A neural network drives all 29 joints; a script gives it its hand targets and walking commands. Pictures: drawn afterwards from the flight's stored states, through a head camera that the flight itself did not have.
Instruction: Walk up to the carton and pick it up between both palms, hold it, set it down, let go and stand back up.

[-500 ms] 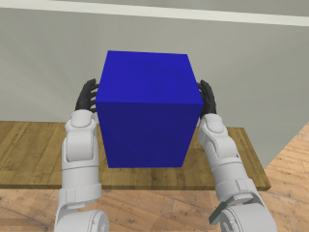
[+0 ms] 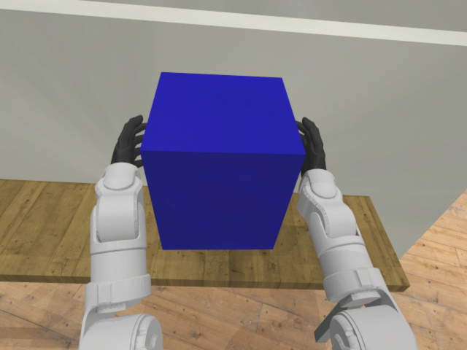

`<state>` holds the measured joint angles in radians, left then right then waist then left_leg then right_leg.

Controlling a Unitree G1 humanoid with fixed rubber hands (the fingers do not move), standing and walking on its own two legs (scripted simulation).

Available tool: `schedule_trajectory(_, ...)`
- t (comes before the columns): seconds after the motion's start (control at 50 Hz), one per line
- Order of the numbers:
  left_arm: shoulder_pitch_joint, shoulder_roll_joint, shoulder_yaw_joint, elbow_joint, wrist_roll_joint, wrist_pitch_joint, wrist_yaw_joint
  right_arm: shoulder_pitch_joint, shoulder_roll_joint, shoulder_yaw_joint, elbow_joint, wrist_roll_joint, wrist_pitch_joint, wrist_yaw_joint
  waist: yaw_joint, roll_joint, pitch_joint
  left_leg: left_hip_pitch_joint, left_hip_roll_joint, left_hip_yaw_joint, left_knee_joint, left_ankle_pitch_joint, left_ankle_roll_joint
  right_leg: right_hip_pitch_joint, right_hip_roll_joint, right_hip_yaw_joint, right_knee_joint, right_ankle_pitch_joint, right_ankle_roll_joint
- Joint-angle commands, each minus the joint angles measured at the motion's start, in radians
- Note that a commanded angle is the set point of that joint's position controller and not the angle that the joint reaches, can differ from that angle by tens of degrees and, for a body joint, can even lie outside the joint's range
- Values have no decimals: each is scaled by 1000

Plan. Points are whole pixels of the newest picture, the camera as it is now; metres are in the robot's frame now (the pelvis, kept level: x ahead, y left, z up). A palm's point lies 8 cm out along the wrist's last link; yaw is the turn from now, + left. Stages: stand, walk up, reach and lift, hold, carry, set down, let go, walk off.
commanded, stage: hold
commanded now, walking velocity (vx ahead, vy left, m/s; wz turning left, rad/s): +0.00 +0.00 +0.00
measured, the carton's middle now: (220, 166) +0.39 +0.00 +0.13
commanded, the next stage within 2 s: none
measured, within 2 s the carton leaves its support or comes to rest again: neither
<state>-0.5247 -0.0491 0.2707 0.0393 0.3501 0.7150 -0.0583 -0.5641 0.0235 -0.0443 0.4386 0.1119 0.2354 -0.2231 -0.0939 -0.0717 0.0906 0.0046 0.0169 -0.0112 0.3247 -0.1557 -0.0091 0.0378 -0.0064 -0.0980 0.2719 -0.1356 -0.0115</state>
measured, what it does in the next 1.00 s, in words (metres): stands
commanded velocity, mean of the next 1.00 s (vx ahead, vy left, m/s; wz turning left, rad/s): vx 0.00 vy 0.00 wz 0.00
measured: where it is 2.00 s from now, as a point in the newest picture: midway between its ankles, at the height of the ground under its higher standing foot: outside the picture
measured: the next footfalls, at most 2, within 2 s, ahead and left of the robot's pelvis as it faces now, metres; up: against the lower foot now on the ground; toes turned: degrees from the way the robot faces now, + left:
none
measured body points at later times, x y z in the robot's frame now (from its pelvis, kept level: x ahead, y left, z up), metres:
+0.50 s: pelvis +0.01 +0.00 +0.00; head -0.04 +0.04 +0.44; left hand +0.37 +0.16 +0.17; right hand +0.37 -0.14 +0.18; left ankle +0.03 +0.12 -0.75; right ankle +0.02 -0.11 -0.75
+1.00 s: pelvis -0.01 +0.00 +0.00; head -0.05 +0.03 +0.45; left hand +0.37 +0.14 +0.17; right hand +0.36 -0.16 +0.17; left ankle +0.03 +0.12 -0.75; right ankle +0.02 -0.11 -0.75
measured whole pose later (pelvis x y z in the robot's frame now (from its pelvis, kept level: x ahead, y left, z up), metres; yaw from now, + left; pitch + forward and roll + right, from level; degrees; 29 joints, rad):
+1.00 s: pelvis -0.01 +0.00 +0.00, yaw -1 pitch -10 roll +0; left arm -0.58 -0.06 0.29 0.12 0.37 0.72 -0.05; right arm -0.60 0.02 -0.08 0.51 0.07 0.23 -0.21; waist -0.08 -0.08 0.08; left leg 0.00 0.02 0.01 0.31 -0.14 -0.01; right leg 0.02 0.00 -0.09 0.29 -0.13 -0.02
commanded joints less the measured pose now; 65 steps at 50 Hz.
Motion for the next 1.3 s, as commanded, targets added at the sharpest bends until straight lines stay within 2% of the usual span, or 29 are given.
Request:
schedule_trajectory(0.0, -641, -479, -481, -117, -145, -80, -125, -728, 432, 333, -267, 42, -81, 152, -36, 101, -374, 116, -34, 47, -38, 181, -21, 66, 51, -42, -14, 107, 38)
schedule_trajectory(0.08, -618, -477, -464, -125, -132, -69, -127, -735, 422, 348, -272, 57, -85, 156, -19, 100, -369, 123, -30, 47, -32, 232, -23, 84, 56, -41, -13, 122, 31)
schedule_trajectory(0.1, -694, -408, -414, -102, -129, -86, -128, -816, 482, 391, -291, 57, -92, 153, 45, 43, -429, 67, -53, 59, -24, 190, 12, 119, 33, -27, -9, 138, 55)
schedule_trajectory(0.12, -690, -448, -453, -115, -151, -95, -121, -818, 483, 386, -305, 60, -99, 153, 26, 58, -451, 69, -46, 48, -27, 187, 7, 110, 38, -27, 8, 176, 55)
schedule_trajectory(0.16, -657, -452, -442, -104, -141, -91, -110, -832, 476, 411, -305, 76, -101, 150, 56, 65, -455, 82, -44, 51, -15, 231, 11, 117, 45, -17, 6, 177, 42)
schedule_trajectory(0.18, -672, -448, -444, -112, -139, -92, -108, -804, 473, 391, -273, 68, -98, 149, 41, 73, -440, 92, -43, 53, -17, 227, 4, 97, 46, -18, 5, 161, 39)
schedule_trajectory(0.22, -623, -447, -433, -100, -136, -81, -113, -785, 467, 397, -283, 69, -91, 142, 44, 58, -432, 94, -47, 57, -15, 235, 8, 114, 46, -14, 2, 189, 40)
schedule_trajectory(0.24, -640, -449, -454, -141, -149, -85, -118, -742, 471, 397, -271, 69, -84, 134, 12, 61, -444, 114, -48, 57, -6, 272, 0, 128, 45, -11, 9, 243, 45)
schedule_trajectory(0.28, -647, -458, -478, -157, -163, -86, -125, -770, 471, 407, -326, 90, -86, 125, 11, 84, -492, 128, -53, 51, 17, 322, -13, 155, 44, -9, 19, 302, 48)
schedule_trajectory(0.3, -666, -474, -518, -202, -181, -95, -121, -741, 474, 409, -323, 96, -84, 122, -19, 111, -512, 145, -50, 43, 23, 351, -30, 149, 47, -10, 25, 321, 46)
schedule_trajectory(0.38, -651, -457, -485, -153, -150, -86, -126, -702, 467, 371, -271, 68, -63, 127, -26, 100, -396, 104, -50, 44, -8, 258, -23, 110, 41, -16, 1, 213, 44)
schedule_trajectory(0.4, -619, -448, -464, -120, -136, -72, -130, -722, 452, 370, -277, 68, -61, 130, -7, 96, -368, 84, -48, 47, -19, 226, -18, 112, 38, -17, -4, 192, 44)
schedule_trajectory(0.46, -624, -446, -460, -125, -124, -61, -135, -674, 444, 333, -220, 53, -45, 134, -26, 107, -292, 64, -43, 49, -47, 176, -23, 99, 37, -20, -11, 136, 44)
schedule_trajectory(0.52, -678, -474, -501, -166, -162, -75, -138, -709, 451, 326, -261, 53, -62, 139, -49, 121, -361, 97, -37, 44, -32, 206, -39, 83, 44, -31, -4, 148, 39)
schedule_trajectory(0.62, -655, -477, -509, -174, -161, -91, -129, -750, 465, 391, -326, 73, -80, 134, -26, 107, -460, 143, -45, 35, 15, 337, -38, 131, 52, -31, 16, 273, 47)
schedule_trajectory(0.68, -673, -476, -507, -184, -171, -97, -115, -784, 461, 420, -342, 86, -84, 137, 1, 99, -478, 142, -42, 32, 13, 331, -33, 110, 56, -35, 17, 242, 45)
schedule_trajectory(0.7, -665, -462, -495, -177, -169, -99, -114, -746, 454, 409, -312, 81, -77, 137, -7, 87, -457, 151, -41, 34, 7, 310, -25, 99, 53, -31, 11, 226, 45)
schedule_trajectory(0.74, -638, -447, -442, -90, -141, -83, -122, -775, 446, 375, -293, 55, -74, 142, 17, 55, -383, 87, -38, 44, -35, 179, 2, 72, 45, -28, -11, 118, 41)
schedule_trajectory(0.84, -688, -450, -400, -56, -116, -70, -122, -798, 457, 320, -218, 20, -80, 166, 31, 58, -340, 29, -34, 65, -82, 52, 17, 58, 42, -23, -27, -17, 31)
schedule_trajectory(0.86, -717, -450, -408, -65, -129, -76, -126, -778, 463, 303, -206, 7, -80, 164, 5, 47, -353, 29, -33, 66, -85, 38, 21, 63, 40, -21, -26, -7, 34)
schedule_trajectory(0.88, -705, -450, -402, -48, -123, -73, -127, -788, 461, 302, -198, 9, -82, 166, 17, 67, -346, 28, -36, 66, -80, 55, 18, 69, 38, -19, -24, 2, 31)
schedule_trajectory(0.96, -771, -454, -420, -73, -138, -97, -121, -830, 489, 314, -201, 13, -100, 165, 11, 85, -426, 62, -45, 72, -55, 78, 15, 70, 31, -18, -12, 44, 43)
schedule_trajectory(1.0, -745, -445, -395, -38, -132, -99, -124, -835, 503, 319, -204, 6, -106, 162, 16, 60, -440, 51, -53, 72, -54, 77, 32, 91, 21, -14, -15, 71, 52)
schedule_trajectory(1.02, -743, -439, -394, -51, -134, -102, -130, -808, 506, 314, -193, 0, -102, 154, 1, 47, -445, 50, -56, 77, -52, 88, 34, 114, 19, -9, -8, 118, 61)
schedule_trajectory(1.1, -725, -437, -394, -5, -128, -103, -135, -838, 510, 331, -211, 8, -104, 141, 13, 56, -440, 12, -62, 67, -48, 85, 29, 148, 15, -8, 3, 155, 64)
schedule_trajectory(1.22, -680, -450, -443, -103, -139, -102, -143, -738, 481, 370, -238, 54, -90, 119, -29, 77, -441, 102, -60, 48, -3, 264, -8, 161, 33, -17, 12, 284, 62)
schedule_trajectory(1.24, -673, -450, -441, -117, -136, -104, -145, -736, 484, 387, -250, 63, -90, 119, -16, 80, -460, 106, -61, 47, 2, 290, -10, 173, 33, -19, 19, 309, 62)
schedule_trajectory(1.26, -684, -453, -464, -150, -150, -112, -144, -729, 492, 393, -272, 69, -93, 117, -31, 79, -476, 116, -61, 45, 9, 311, -15, 174, 34, -18, 24, 339, 67)
schedule_trajectory(1.28, -658, -447, -454, -131, -138, -106, -144, -723, 479, 397, -278, 70, -90, 115, -23, 82, -450, 116, -61, 43, 10, 314, -17, 177, 35, -18, 19, 337, 65)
